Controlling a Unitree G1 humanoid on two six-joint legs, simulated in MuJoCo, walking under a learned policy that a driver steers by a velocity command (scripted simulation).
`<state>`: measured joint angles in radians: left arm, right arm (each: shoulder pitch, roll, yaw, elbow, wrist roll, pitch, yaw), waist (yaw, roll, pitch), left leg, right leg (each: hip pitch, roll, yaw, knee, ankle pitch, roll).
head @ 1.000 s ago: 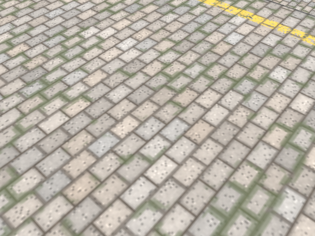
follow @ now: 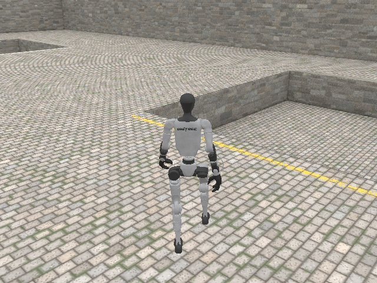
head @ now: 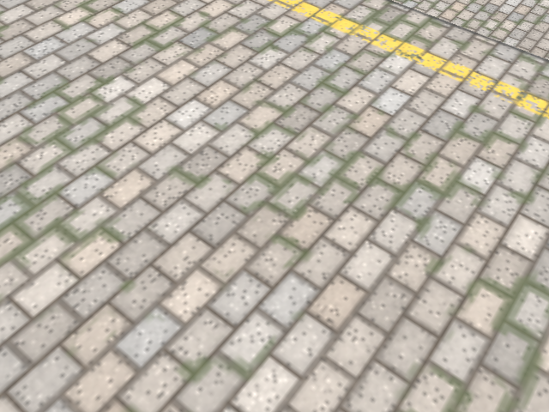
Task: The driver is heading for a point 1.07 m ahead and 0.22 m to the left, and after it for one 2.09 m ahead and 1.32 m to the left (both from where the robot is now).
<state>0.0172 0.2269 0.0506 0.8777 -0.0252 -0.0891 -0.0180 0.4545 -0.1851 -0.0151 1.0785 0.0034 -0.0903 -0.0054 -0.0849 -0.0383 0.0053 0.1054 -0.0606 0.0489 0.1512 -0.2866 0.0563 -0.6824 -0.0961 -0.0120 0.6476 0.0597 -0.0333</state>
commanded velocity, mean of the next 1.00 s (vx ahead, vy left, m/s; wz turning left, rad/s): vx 0.49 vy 0.00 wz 0.34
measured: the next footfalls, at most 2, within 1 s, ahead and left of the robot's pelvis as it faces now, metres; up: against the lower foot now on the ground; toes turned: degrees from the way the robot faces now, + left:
right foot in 0.14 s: +0.28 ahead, -0.13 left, +0.00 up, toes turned -3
left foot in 0.72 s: +0.56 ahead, +0.14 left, +0.00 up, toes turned +17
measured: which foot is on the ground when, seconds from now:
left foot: down 0.00-0.14, up 0.16-0.70, down 0.72-1.00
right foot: up 0.00-0.12, down 0.14-0.72, up 0.74-1.00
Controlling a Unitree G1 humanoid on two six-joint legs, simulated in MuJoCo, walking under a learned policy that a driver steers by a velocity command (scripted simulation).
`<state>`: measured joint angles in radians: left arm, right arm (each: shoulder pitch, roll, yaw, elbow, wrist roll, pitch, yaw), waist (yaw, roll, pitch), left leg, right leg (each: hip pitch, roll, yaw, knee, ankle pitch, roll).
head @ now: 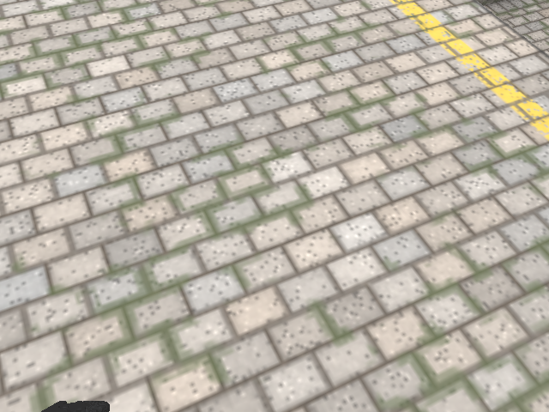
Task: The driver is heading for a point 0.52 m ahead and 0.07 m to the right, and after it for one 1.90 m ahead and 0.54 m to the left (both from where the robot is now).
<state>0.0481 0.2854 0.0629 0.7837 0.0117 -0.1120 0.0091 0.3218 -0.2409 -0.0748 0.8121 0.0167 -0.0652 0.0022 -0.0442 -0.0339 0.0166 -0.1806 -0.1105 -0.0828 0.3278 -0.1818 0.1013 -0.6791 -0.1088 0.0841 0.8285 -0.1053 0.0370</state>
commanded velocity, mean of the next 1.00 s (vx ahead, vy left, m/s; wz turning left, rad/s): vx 0.35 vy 0.00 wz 0.17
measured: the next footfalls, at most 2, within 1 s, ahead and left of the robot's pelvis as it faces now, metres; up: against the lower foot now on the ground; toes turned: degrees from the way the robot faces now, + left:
right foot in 0.20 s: +0.31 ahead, -0.14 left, +0.00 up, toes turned +8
left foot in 0.70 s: +0.54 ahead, +0.14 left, +0.00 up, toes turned +9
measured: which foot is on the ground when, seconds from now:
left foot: down 0.00-0.22, up 0.24-0.68, down 0.70-1.00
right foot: up 0.00-0.18, down 0.20-0.72, up 0.74-1.00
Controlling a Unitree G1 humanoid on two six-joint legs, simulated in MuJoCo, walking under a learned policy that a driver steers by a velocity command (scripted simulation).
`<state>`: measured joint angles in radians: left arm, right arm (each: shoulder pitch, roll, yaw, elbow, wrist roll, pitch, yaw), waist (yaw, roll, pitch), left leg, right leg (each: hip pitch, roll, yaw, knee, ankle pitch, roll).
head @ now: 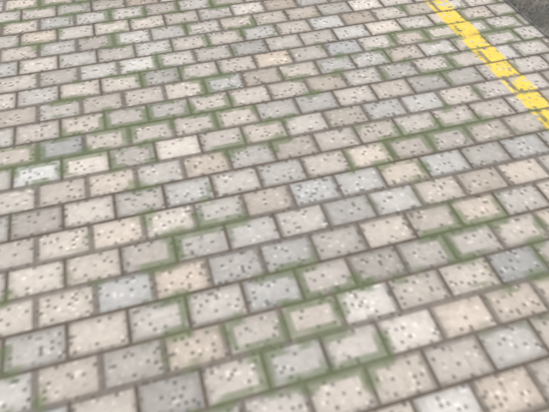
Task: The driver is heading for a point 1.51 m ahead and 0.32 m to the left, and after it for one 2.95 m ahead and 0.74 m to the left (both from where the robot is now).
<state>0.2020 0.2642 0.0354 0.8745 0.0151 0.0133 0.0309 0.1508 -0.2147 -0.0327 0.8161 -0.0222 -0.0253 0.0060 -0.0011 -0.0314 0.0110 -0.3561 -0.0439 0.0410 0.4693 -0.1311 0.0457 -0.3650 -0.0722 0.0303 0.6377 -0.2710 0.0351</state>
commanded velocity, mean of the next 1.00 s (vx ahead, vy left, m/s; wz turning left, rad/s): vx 0.08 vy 0.00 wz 0.00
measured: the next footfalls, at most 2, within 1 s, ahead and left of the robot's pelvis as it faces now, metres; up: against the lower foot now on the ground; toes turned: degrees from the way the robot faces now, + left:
right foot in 0.02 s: +0.07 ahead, -0.15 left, +0.00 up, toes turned +0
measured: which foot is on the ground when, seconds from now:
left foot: down 0.00-1.00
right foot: up 0.00-0.00, down 0.02-0.98, up 1.00-1.00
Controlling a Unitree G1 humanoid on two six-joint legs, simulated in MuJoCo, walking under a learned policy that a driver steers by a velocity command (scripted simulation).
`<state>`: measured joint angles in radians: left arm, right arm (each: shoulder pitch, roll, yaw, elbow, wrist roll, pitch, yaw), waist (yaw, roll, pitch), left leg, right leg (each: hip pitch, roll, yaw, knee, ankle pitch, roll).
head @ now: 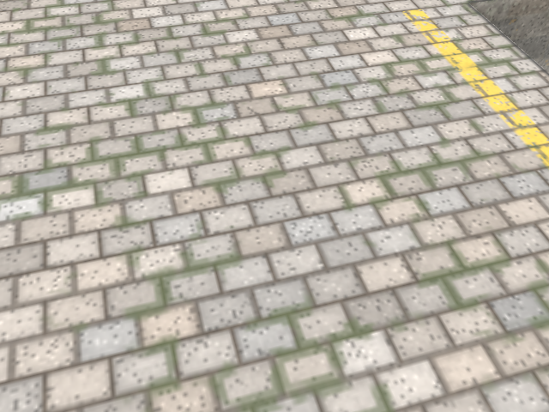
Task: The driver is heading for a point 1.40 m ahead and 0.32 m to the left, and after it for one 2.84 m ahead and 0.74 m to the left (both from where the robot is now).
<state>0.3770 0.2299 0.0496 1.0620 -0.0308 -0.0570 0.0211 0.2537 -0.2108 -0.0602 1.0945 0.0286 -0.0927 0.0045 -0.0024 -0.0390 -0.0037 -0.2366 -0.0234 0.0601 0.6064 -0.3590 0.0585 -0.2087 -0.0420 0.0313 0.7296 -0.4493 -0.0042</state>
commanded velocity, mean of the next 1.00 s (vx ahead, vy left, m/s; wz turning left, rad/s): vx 0.46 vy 0.00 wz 0.25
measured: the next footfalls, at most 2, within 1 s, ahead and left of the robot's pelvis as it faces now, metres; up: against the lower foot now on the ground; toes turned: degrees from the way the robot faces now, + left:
right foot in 0.40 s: +0.38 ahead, -0.14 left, +0.00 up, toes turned -2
left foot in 0.98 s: +0.65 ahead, +0.14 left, +0.00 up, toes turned +21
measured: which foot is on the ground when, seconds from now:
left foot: down 0.00-0.40, up 0.42-0.96, down 0.98-1.00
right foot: up 0.00-0.38, down 0.40-1.00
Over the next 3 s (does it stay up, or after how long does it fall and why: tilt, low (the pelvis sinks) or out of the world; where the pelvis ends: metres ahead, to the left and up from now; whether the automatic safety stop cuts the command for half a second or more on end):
stays up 1.36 0.40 0.00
